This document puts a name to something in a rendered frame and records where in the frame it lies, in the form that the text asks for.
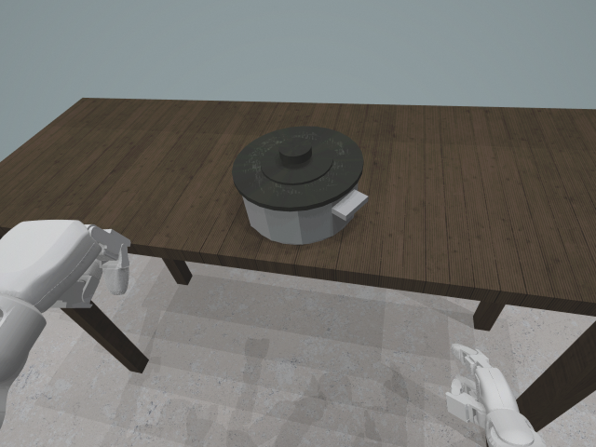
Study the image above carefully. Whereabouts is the robot right forearm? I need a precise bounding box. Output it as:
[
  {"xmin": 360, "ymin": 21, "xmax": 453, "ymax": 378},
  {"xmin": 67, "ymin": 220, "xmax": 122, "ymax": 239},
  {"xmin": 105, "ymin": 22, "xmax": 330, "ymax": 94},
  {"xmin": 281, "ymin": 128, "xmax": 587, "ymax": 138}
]
[{"xmin": 485, "ymin": 409, "xmax": 547, "ymax": 447}]

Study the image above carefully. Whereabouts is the knob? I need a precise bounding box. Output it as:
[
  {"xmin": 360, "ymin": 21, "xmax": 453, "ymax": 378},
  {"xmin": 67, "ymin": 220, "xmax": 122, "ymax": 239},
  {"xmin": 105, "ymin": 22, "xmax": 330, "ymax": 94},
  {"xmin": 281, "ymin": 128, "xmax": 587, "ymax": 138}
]
[{"xmin": 278, "ymin": 138, "xmax": 312, "ymax": 165}]

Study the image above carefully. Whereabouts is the robot left forearm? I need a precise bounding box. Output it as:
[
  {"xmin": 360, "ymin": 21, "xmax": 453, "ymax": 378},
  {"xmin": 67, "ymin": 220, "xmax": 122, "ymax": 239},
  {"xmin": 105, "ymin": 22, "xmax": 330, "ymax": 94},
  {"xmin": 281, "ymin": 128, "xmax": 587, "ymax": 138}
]
[{"xmin": 0, "ymin": 293, "xmax": 47, "ymax": 429}]

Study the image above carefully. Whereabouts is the lid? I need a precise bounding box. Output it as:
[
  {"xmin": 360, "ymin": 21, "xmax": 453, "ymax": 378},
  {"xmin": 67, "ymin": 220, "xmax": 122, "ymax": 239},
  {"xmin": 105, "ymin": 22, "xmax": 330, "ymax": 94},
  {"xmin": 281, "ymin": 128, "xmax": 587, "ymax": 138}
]
[{"xmin": 232, "ymin": 126, "xmax": 364, "ymax": 211}]

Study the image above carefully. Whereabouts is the table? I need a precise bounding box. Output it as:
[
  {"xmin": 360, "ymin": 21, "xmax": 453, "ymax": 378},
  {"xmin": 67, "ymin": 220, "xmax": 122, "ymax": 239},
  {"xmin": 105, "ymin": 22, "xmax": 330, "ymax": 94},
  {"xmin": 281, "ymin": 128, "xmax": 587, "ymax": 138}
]
[{"xmin": 0, "ymin": 98, "xmax": 596, "ymax": 447}]

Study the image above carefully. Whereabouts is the right robot hand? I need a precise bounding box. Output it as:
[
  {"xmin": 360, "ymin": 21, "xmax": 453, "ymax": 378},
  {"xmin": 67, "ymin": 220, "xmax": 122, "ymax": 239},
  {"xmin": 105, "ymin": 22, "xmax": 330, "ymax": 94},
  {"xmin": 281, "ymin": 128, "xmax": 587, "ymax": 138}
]
[{"xmin": 446, "ymin": 344, "xmax": 520, "ymax": 429}]

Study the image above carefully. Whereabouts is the pot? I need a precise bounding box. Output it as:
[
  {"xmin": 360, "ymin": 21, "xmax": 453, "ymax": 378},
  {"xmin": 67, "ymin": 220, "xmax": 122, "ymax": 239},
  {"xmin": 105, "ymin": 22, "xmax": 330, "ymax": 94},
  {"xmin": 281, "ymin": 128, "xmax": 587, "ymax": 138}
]
[{"xmin": 243, "ymin": 182, "xmax": 368, "ymax": 245}]

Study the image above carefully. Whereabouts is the left robot hand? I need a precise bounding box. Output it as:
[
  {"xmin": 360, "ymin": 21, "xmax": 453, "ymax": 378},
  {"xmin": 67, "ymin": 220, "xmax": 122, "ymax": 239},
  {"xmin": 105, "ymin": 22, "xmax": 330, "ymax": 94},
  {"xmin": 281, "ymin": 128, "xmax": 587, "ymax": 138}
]
[{"xmin": 0, "ymin": 220, "xmax": 131, "ymax": 313}]

